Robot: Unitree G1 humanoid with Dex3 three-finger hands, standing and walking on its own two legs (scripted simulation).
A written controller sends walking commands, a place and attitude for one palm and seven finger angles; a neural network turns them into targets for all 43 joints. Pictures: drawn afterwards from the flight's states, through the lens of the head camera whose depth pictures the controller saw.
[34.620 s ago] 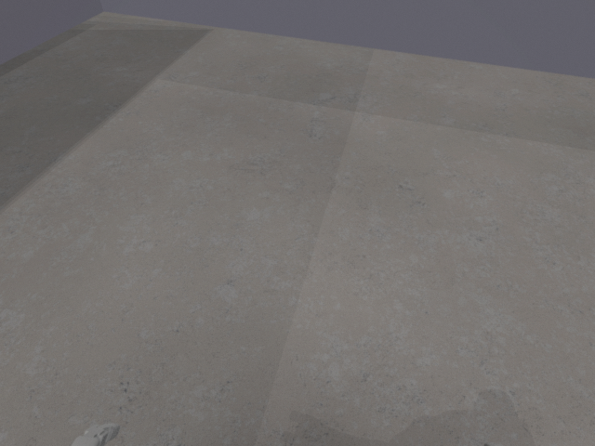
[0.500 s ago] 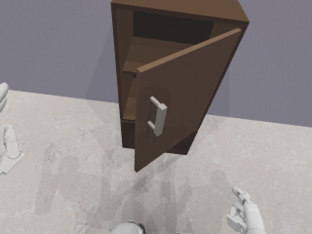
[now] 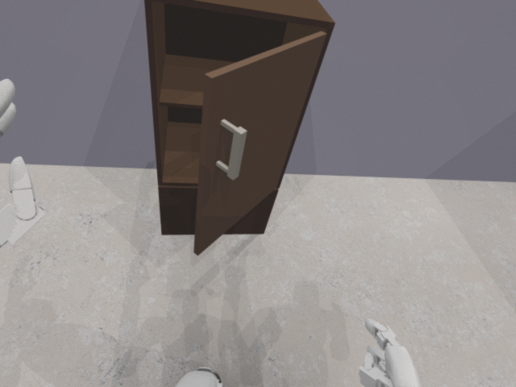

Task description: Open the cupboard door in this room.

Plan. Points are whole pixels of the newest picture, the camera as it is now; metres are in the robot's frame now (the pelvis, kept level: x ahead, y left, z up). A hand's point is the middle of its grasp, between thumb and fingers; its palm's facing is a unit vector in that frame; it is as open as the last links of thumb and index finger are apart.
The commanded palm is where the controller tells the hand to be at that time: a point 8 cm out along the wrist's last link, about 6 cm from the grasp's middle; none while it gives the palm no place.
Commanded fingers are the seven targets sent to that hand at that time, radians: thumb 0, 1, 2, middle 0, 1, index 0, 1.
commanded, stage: stop stepping back and stand still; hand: left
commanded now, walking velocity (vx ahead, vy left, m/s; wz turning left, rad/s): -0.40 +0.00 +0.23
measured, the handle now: (229, 150) +0.58 +0.09 +0.03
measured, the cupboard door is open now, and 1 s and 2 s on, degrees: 44 44 44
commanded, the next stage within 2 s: let the arm hang, fingers relaxed in 1.32 s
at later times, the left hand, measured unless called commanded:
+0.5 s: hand out of the picture +0.01 +0.32 +0.21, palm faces +0.46 -0.83 -0.30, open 7.4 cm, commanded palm -0.08 +0.35 +0.20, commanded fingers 0.00 0.90 0.90 -0.20 -0.30 -0.20 -0.30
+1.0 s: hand out of the picture -0.05 +0.32 +0.17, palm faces +0.50 -0.76 -0.42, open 7.5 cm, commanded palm -0.13 +0.36 +0.20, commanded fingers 0.00 0.90 0.90 -0.20 -0.30 -0.20 -0.30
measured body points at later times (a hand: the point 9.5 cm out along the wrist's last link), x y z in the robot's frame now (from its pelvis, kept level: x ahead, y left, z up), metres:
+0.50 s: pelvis -0.22 +0.05 +0.00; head -0.25 +0.11 +0.45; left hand -0.02 +0.37 +0.22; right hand -0.09 -0.15 -0.06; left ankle -0.18 +0.20 -0.71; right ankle -0.19 -0.07 -0.61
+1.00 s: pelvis -0.24 +0.05 +0.00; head -0.26 +0.05 +0.45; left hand -0.09 +0.36 +0.19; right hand -0.06 -0.18 -0.07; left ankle -0.23 +0.21 -0.72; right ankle -0.27 -0.06 -0.72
